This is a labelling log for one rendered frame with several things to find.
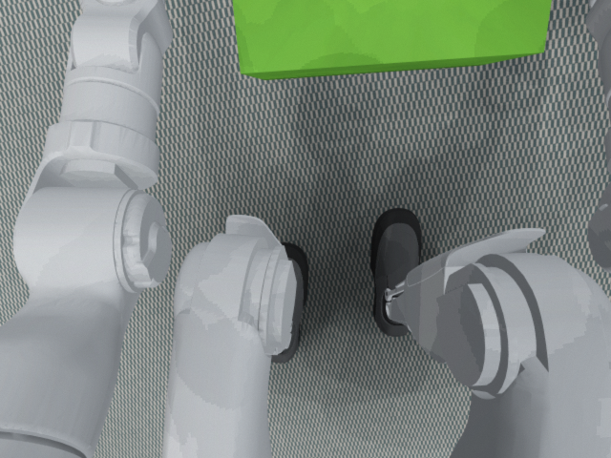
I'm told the robot left upper arm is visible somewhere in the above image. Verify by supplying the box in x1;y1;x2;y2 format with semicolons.
0;187;172;458

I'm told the robot right forearm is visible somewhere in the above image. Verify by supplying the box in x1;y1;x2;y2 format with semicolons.
585;0;611;175

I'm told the robot right upper arm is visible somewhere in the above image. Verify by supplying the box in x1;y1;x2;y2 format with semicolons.
588;182;611;273

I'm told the robot right foot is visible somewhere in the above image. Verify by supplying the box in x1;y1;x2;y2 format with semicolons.
370;208;422;337

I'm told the robot right shin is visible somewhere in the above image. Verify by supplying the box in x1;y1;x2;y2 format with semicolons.
385;228;611;364

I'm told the carton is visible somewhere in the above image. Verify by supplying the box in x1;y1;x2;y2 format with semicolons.
232;0;552;80

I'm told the robot left forearm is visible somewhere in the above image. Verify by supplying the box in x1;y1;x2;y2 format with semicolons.
13;0;173;279

